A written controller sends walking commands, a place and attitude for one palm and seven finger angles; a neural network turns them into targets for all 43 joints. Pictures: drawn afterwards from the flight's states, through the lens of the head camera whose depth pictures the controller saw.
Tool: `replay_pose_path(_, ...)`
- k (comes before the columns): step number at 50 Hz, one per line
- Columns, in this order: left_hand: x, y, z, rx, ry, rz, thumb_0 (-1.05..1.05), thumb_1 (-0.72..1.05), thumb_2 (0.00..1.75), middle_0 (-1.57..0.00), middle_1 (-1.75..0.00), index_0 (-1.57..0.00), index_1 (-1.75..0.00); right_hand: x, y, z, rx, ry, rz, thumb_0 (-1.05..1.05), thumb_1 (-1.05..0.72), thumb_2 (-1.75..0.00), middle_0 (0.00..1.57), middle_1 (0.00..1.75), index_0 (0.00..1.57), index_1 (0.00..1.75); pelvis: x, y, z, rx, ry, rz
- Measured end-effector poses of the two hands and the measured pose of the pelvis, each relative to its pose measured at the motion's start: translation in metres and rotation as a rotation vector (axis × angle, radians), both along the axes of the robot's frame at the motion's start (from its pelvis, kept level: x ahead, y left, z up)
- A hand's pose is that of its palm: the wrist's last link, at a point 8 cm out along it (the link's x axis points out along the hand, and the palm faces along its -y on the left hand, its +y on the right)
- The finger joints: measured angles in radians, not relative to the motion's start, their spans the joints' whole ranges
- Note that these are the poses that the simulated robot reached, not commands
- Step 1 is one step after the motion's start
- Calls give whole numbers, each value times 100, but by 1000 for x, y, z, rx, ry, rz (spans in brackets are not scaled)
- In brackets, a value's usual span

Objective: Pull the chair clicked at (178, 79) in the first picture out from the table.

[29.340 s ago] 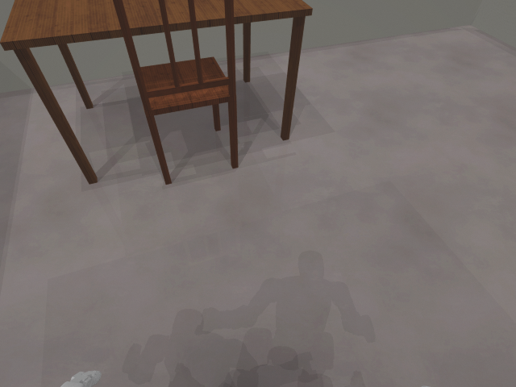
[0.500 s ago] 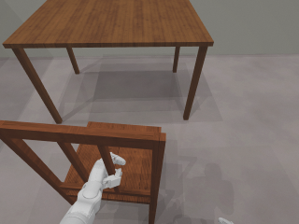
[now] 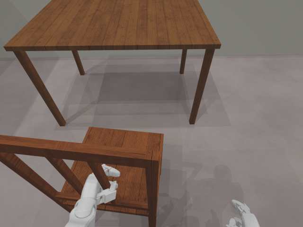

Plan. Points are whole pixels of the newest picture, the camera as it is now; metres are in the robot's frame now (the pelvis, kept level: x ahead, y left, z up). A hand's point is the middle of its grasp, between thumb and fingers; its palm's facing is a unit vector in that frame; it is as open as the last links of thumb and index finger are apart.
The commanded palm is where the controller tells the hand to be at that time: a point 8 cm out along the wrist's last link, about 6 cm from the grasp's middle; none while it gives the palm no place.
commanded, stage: stop walking, hand still on the chair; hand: left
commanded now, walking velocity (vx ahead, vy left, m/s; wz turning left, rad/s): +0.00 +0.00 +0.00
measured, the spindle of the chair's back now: (73, 180) +0.25 +0.25 -0.06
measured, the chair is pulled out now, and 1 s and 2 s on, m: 0.64 0.64 0.64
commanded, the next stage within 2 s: open the thumb and straighten the fingers in 0.08 s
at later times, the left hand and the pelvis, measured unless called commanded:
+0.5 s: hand (108, 188) +0.24 +0.15 -0.07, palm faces -0.01 -0.99 -0.15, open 10.1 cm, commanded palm +0.22 +0.19 -0.05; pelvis +0.01 +0.01 -0.03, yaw +0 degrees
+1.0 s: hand (105, 188) +0.24 +0.16 -0.08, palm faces +0.01 -0.99 -0.16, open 17.3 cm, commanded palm +0.22 +0.21 -0.05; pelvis +0.03 +0.01 -0.05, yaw +2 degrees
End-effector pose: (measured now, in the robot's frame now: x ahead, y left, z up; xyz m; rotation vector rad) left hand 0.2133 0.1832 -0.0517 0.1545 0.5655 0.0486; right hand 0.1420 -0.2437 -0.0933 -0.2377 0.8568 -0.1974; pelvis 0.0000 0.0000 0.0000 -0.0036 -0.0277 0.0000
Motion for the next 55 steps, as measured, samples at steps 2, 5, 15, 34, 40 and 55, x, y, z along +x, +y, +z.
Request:
replay_pose_path(2,0,0,0,-1,0,4,4,70,84,-36,-128,-50,-145,1,1,0,2,3,2,1,-90,-90,20,30,21,30,0,-1,0,-1,0,1)
replay_pose_path(5,0,0,0,-2,1,6,4,70,84,-36,-129,-50,-145,0,4,-1,10,12,3,1,-90,-90,20,30,21,30,1,-1,0,-2,1,3)
replay_pose_path(15,3,3,1,-29,-19,-9,3,65,80,-39,-134,-50,-145,-9,12,-8,80,-2,-7,1,-90,-90,21,30,21,30,1,1,-7,2,62,11)
replay_pose_path(34,11,16,-1,-11,4,-5,0,-45,25,-31,-94,-32,-94,34,19,-23,44,-158,48,1,-90,-90,20,30,21,30,19,14,-39,-6,189,21)
replay_pose_path(40,11,18,-5,-3,22,6,0,-52,22,-18,-54,-18,-54,47,26,-25,46,-171,72,1,-90,-90,20,30,21,30,25,14,-44,-10,207,28)
replay_pose_path(55,0,27,-8,-3,39,20,-1,-54,21,-1,-4,-1,-4,49,23,-29,20,-151,56,1,-90,-90,21,30,21,30,33,14,-50,-21,233,36)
